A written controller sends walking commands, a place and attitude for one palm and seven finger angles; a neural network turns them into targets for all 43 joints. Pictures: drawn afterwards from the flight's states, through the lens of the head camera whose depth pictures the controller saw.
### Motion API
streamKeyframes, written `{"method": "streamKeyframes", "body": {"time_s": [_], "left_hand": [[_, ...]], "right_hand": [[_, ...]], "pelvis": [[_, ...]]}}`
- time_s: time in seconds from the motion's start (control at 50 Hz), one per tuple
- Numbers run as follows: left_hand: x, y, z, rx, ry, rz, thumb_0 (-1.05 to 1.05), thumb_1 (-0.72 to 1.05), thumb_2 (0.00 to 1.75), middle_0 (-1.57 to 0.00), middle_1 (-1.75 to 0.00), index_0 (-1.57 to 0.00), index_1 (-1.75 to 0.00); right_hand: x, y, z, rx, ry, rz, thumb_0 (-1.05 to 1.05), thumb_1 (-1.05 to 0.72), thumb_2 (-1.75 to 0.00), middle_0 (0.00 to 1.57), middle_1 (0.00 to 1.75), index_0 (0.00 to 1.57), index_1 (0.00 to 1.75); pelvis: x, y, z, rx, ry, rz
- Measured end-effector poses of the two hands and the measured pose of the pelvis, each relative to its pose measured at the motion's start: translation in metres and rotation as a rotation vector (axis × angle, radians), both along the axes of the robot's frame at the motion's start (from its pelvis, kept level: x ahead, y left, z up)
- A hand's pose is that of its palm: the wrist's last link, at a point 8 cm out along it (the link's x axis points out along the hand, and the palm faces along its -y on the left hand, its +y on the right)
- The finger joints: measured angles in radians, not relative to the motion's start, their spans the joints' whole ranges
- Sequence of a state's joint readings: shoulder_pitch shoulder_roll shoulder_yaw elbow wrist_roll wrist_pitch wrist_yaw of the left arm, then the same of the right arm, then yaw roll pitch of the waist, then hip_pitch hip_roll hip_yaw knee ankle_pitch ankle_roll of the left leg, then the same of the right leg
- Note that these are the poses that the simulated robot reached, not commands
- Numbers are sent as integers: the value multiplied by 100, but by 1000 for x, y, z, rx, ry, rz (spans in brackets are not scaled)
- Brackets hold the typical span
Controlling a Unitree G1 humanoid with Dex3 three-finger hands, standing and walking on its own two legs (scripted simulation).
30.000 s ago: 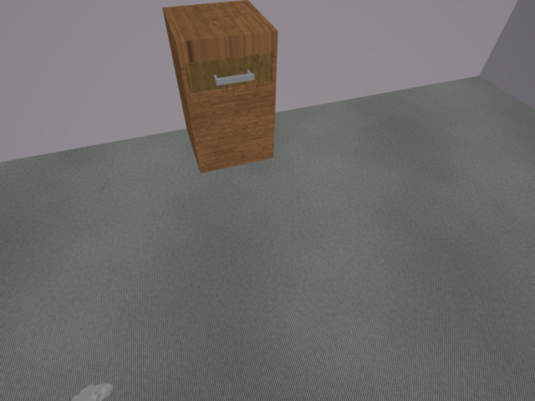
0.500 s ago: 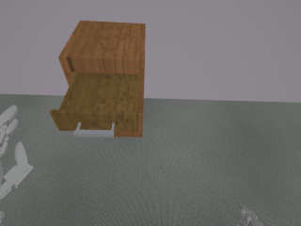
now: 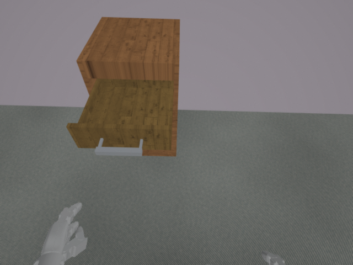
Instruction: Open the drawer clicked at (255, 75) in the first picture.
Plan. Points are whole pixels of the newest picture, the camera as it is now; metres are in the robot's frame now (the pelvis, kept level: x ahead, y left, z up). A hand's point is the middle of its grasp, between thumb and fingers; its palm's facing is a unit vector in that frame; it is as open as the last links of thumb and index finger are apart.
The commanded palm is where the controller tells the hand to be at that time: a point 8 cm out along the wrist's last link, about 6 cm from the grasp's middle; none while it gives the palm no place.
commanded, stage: let the arm hang, fingers relaxed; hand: left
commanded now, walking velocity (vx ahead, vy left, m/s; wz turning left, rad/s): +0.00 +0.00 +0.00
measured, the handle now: (120, 146) +0.55 +0.23 -0.19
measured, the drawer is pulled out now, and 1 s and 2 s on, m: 0.29 0.29 0.29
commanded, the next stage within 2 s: look to check the result in 0.94 s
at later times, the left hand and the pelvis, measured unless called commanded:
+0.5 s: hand out of the picture +0.04 +0.18 -0.15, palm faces +0.03 -0.98 -0.19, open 7.3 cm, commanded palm none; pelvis +0.01 +0.00 +0.02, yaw -1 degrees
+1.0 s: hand out of the picture -0.02 +0.16 -0.15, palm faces +0.04 -0.99 -0.15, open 7.4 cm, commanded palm none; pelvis +0.00 +0.01 +0.03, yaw -1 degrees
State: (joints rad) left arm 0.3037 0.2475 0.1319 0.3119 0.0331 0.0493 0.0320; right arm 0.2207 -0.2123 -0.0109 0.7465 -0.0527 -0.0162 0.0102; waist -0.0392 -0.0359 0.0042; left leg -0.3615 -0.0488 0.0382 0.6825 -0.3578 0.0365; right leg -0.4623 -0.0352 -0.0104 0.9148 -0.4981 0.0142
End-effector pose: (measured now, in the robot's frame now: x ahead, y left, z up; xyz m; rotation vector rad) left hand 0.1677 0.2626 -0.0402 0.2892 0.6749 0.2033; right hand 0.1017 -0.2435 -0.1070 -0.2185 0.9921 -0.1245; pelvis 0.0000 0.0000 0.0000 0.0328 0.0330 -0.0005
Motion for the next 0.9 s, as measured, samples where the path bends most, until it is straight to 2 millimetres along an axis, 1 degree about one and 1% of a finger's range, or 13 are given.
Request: {"method": "streamKeyframes", "body": {"time_s": [0.02,0.06,0.1,0.12,0.14,0.2,0.28,0.32,0.38,0.46,0.66,0.78,0.9], "left_hand": [[-10,-11,-24,-43,107,-4,1,90,90,-20,-30,-20,-30],[-33,-38,-59,-121,279,-22,1,91,90,-20,-30,-20,-30],[-60,-64,-81,-188,405,-32,2,91,90,-20,-30,-20,-30],[-69,-71,-84,-216,426,3,0,92,90,-20,-30,-20,-30],[-74,-70,-82,-222,418,38,-2,95,90,-20,-30,-21,-30],[-87,-62,-78,-199,443,59,-5,99,90,-21,-30,-21,-30],[-107,-46,-79,-170,533,88,-4,97,90,-21,-30,-21,-30],[-115,-39,-83,-164,575,102,-3,95,90,-21,-30,-21,-30],[-124,-34,-83,-162,621,119,-1,93,90,-20,-30,-20,-30],[-130,-33,-81,-171,646,122,0,92,90,-20,-30,-20,-30],[-145,-36,-77,-173,667,116,1,92,90,-20,-30,-20,-30],[-161,-39,-78,-183,696,118,1,92,90,-20,-30,-20,-30],[-179,-46,-80,-206,729,125,1,91,90,-20,-30,-20,-30]], "right_hand": [[-6,2,-3,5,24,-5,1,-90,-90,20,30,20,30],[-20,5,-7,17,77,-20,1,-90,-90,20,30,20,30],[-33,5,-14,31,139,-39,1,-90,-90,20,30,20,30],[-40,5,-15,37,176,-50,1,-90,-90,20,30,20,30],[-46,5,-16,41,212,-57,1,-90,-90,20,30,20,30],[-58,-1,-13,23,298,-74,0,-92,-89,20,30,20,30],[-66,-5,-7,7,327,-111,0,-92,-90,20,30,20,30],[-69,-3,-6,1,328,-123,0,-92,-90,20,30,20,30],[-74,6,-4,2,343,-121,0,-91,-90,20,30,20,30],[-84,20,-7,21,360,-119,0,-92,-90,20,30,20,30],[-113,45,-15,87,410,-132,1,-92,-90,20,30,20,30],[-131,55,-17,110,440,-148,0,-91,-90,20,30,20,30],[-147,60,-16,113,471,-158,0,-90,-90,20,30,20,30]], "pelvis": [[1,-2,0,11,-5,-4],[3,-7,0,25,-16,-13],[4,-11,0,16,-28,-21],[5,-13,2,-2,-34,-14],[6,-15,5,-14,-36,-2],[11,-17,12,-35,-38,10],[16,-14,18,-53,-37,7],[18,-11,17,-61,-37,6],[18,-8,21,-51,-43,-7],[16,-3,24,-44,-53,-10],[10,6,27,-40,-70,-18],[6,8,27,-39,-74,-21],[3,10,27,-39,-73,-21]]}}
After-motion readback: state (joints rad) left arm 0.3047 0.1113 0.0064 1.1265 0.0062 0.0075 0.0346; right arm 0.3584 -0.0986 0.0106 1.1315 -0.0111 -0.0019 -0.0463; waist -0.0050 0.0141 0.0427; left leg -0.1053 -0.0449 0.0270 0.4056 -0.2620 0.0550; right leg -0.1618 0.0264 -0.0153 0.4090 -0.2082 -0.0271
